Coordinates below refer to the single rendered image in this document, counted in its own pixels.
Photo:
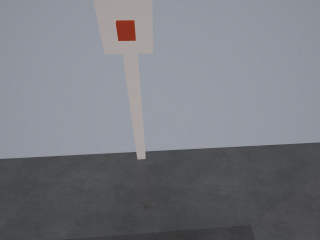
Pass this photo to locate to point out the panel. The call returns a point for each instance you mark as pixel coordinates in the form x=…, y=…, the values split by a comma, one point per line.
x=141, y=12

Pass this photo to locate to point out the button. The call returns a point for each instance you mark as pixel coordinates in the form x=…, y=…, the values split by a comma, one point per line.
x=126, y=30

